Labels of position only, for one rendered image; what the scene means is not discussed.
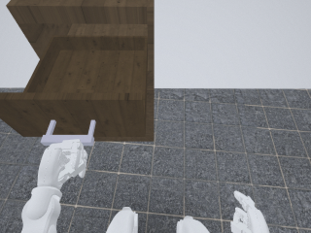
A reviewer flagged left robot shin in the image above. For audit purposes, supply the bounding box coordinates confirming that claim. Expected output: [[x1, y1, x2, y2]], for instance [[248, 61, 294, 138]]
[[122, 207, 132, 211]]

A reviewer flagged left robot hand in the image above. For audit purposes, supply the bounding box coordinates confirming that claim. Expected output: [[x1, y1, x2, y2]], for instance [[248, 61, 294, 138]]
[[37, 139, 88, 190]]

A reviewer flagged robot left forearm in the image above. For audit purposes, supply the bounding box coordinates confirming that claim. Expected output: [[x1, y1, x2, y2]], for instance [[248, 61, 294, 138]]
[[21, 185, 62, 233]]

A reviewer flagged drawer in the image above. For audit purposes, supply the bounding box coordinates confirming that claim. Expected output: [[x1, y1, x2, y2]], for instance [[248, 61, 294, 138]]
[[0, 35, 149, 137]]

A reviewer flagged cabinet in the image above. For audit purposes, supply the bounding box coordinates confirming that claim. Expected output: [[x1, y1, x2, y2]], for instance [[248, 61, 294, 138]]
[[6, 0, 155, 142]]

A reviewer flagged right robot hand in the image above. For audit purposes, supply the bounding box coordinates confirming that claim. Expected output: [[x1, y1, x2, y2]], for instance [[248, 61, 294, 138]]
[[230, 190, 270, 233]]

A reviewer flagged robot right thigh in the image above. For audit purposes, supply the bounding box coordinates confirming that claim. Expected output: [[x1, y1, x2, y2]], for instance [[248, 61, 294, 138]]
[[176, 218, 210, 233]]

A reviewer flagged handle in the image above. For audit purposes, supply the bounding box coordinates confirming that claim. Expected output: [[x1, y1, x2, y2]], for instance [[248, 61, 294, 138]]
[[40, 119, 96, 146]]

